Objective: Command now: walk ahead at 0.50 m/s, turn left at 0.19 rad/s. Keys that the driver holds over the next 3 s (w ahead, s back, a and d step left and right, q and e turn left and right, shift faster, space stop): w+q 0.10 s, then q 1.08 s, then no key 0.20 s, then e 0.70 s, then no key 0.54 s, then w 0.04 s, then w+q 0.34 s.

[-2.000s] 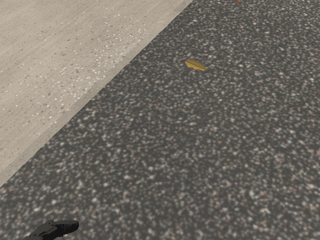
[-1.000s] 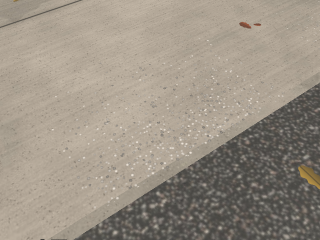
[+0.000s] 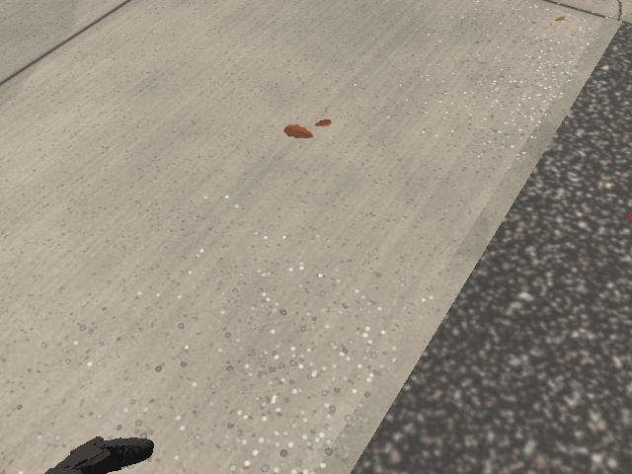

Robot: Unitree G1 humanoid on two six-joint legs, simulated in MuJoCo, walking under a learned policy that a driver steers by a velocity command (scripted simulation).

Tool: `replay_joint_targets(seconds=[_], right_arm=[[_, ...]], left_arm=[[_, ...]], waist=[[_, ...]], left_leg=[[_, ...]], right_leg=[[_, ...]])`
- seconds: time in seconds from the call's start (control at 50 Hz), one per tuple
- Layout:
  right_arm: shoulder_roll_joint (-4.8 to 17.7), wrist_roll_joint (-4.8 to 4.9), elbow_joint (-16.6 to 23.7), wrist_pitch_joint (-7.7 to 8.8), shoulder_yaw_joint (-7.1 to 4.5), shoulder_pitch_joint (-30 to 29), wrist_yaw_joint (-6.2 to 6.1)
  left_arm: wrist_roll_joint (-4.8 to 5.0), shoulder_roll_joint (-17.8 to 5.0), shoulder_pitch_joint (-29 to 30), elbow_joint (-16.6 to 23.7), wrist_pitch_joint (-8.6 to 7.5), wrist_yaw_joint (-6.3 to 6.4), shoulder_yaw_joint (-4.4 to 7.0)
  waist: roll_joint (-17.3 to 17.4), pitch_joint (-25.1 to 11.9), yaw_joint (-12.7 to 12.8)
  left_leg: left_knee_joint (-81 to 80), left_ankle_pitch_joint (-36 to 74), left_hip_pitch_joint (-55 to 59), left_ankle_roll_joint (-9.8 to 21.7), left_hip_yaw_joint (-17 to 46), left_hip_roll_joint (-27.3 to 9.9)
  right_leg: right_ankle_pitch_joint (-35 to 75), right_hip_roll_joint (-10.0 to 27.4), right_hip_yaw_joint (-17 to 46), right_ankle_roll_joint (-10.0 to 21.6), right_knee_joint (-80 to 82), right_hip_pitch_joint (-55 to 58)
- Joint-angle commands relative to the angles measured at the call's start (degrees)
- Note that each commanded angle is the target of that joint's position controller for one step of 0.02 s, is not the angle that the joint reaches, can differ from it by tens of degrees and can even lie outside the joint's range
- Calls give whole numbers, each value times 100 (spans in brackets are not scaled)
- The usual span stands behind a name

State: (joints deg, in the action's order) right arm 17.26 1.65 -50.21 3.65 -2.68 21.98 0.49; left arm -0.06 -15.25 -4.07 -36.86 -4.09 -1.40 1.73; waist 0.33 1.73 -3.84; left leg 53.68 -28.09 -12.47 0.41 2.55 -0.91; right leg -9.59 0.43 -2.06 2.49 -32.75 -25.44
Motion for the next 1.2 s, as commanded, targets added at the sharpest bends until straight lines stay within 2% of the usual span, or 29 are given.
replay_joint_targets(seconds=[0.02, 0.04, 0.08, 0.14, 0.18, 0.24, 0.32, 0.38, 0.4, 0.42, 0.44, 0.46, 0.48, 0.5, 0.52, 0.54, 0.6, 0.7, 0.8, 0.86, 0.88, 0.9, 0.92, 0.94, 0.96, 1.0, 1.08, 1.14, 1.2], right_arm=[[767, 73, 618, 170, -157, -454, -21], [703, 1, 607, 120, -180, -502, -36], [479, 18, 511, -31, -172, -269, -40], [314, -29, 590, -173, -179, -440, -79], [248, -92, 714, -173, -165, -619, -53], [61, -132, 948, -151, -84, -1212, 90], [238, -134, 1275, -204, -154, -1519, 263], [529, -163, 1317, -230, -306, -1056, 321], [732, -164, 1186, -205, -425, -491, 280], [1215, -174, 1177, -203, -578, -117, 138], [1755, -240, 1333, -227, -633, -342, 38], [1404, -256, 1526, -222, -532, -318, 71], [1151, -213, 1630, -209, -466, -700, 91], [928, -98, 1622, -227, -413, -975, 69], [768, -46, 1651, -275, -362, -1203, 25], [737, -96, 1688, -310, -346, -1326, -13], [882, -209, 1762, -362, -408, -1371, -93], [986, -145, 1817, -481, -461, -1374, -236], [942, -142, 1854, -583, -457, -1322, -215], [858, -41, 1892, -653, -425, -1401, -234], [627, -50, 1904, -657, -359, -1215, -236], [534, -12, 2110, -612, -351, -1245, -220], [1006, -147, 2020, -533, -491, -1144, -199], [1187, -107, 1860, -542, -581, -991, -171], [1086, -84, 1696, -606, -583, -845, -184], [768, -83, 1647, -709, -500, -818, -189], [516, -7, 1976, -703, -374, -1469, -141], [418, -49, 2100, -694, -299, -1580, -61], [515, -50, 2103, -724, -328, -1492, -7]], left_arm=[[1, -850, -1386, -117, -32, 35, 293], [-22, -672, -1098, -126, -67, 13, 255], [-73, -532, -850, -196, -176, 2, 252], [-124, -617, -722, -364, -273, 47, 301], [-127, -716, -632, -429, -233, 132, 336], [-80, -862, -689, -510, -121, 260, 371], [61, -1066, -855, -661, 72, 333, 452], [189, -1172, -651, -606, 227, 408, 516], [200, -1082, -615, -581, 270, 420, 489], [54, -950, -929, -555, 246, 395, 429], [-244, -366, -1549, -376, 207, 306, 234], [-118, -721, -1368, -452, 154, 203, 252], [85, -919, -897, -331, 169, 173, 311], [58, -874, -670, -306, 204, 222, 308], [-24, -886, -555, -325, 261, 296, 327], [-41, -919, -582, -309, 326, 327, 351], [-54, -712, -737, -355, 388, 359, 312], [-27, -639, -440, -303, 414, 366, 282], [27, -692, -319, -226, 283, 282, 314], [29, -763, -763, -354, 201, 209, 389], [-66, -1126, -914, -348, 215, 229, 483], [-232, -1627, -776, -366, 287, 249, 589], [-319, -1317, -542, -184, 267, 256, 529], [-257, -1019, -246, -58, 263, 301, 439], [-160, -861, -41, -13, 275, 326, 402], [-33, -752, -66, -8, 311, 370, 345], [-94, -928, -530, -90, 433, 422, 413], [-54, -1171, -506, -88, 475, 379, 509], [31, -1284, -491, -128, 469, 294, 557]], waist=[[-599, -729, 825], [-600, -438, 659], [-698, -321, 400], [-447, -34, 257], [-428, 7, 218], [-395, -3, 454], [-413, -130, 517], [-489, -402, 202], [-278, -696, -83], [508, -1071, -188], [1725, -1640, 439], [966, -2629, 62], [538, -2047, 43], [136, -1432, 174], [16, -1042, 285], [192, -881, 437], [488, -908, 533], [629, -975, 384], [902, -857, 262], [862, -825, 532], [215, -906, 464], [-1599, -523, 220], [-1499, -535, 311], [-1031, -528, 195], [-775, -445, 123], [-737, -329, 223], [-1025, -367, 632], [-1132, -525, 698], [-1200, -568, 680]], left_leg=[[1602, 534, -3025, 111, 313, -413], [1356, 873, -2848, 69, 308, -548], [1219, 1265, -2317, -5, 342, -678], [868, 1679, -2430, -157, 392, -595], [159, 2205, -2368, -234, 239, -529], [-1055, 3128, -1919, -193, -190, -402], [-1672, 2790, -1910, 18, -324, -296], [-1969, 2066, -1302, 330, -616, 57], [-2496, 2539, -529, 508, -693, 300], [-2717, 4918, 710, 832, 234, -220], [-2381, 6955, 2458, 2090, 2603, -1742], [-2856, 5844, 2560, 2467, 3405, -2000], [-3067, 5005, 2075, 2215, 2814, -1765], [-3217, 4158, 1420, 1867, 2361, -1467], [-3365, 3596, 772, 1643, 2104, -1270], [-3508, 3288, 207, 1536, 1956, -1088], [-3580, 3437, -289, 1461, 1721, -815], [-3594, 1954, -454, 1261, 1946, -616], [-3436, 1572, -262, 1137, 2500, -592], [-3006, 1717, -447, 823, 2519, -305], [-2251, 803, -1010, 512, 2074, 71], [-1115, -372, -2226, 164, 715, 1044], [336, -653, -2326, -108, 689, 737], [955, -304, -2254, -196, 712, 614], [1251, -1, -2251, -307, 597, 564], [1710, 399, -2452, -487, 449, 479], [666, 638, -2542, -672, 17, 181], [-255, 481, -1855, -613, -227, -17], [-1055, 519, -1205, -454, -483, 45]], right_leg=[[-674, 1808, 2457, 948, 1713, 3032], [-273, 1610, 1985, 899, 1917, 2523], [279, 1441, 1359, 863, 2270, 1925], [2103, 1435, 537, 892, 2365, 1652], [3002, 1310, -60, 816, 2263, 1621], [3192, 1153, -643, 693, 2147, 1618], [3381, 1473, -688, 633, 1646, 2368], [4274, 1475, -746, 427, 474, 2564], [4066, 1185, -896, 220, -496, 2404], [2387, 730, -957, -191, -1944, 1452], [-2943, -362, -645, -659, -4069, -741], [-3118, -403, 704, -606, -4742, -940], [-2626, -180, 826, -501, -4691, -1237], [-2184, 17, 761, -487, -4279, -1341], [-1879, 164, 753, -507, -3837, -1240], [-1682, 205, 764, -507, -3493, -872], [-1435, 10, 636, -623, -2643, -381], [-872, -89, 765, -756, -1667, -152], [-970, -209, 799, -627, -662, 189], [-175, -131, 673, -361, 951, 1164], [-75, 814, 1396, -21, 1336, 1789], [689, 1879, 2783, 826, 1673, 1813], [1172, 2359, 3193, 1304, 1695, 1532], [1337, 2102, 2618, 1162, 1543, 1459], [1301, 1702, 2019, 881, 1419, 1469], [1524, 1424, 1426, 765, 1337, 1625], [1696, 1419, 963, 928, 1366, 2287], [1884, 1596, 719, 971, 1319, 2238], [2018, 1694, 586, 955, 1206, 2069]])
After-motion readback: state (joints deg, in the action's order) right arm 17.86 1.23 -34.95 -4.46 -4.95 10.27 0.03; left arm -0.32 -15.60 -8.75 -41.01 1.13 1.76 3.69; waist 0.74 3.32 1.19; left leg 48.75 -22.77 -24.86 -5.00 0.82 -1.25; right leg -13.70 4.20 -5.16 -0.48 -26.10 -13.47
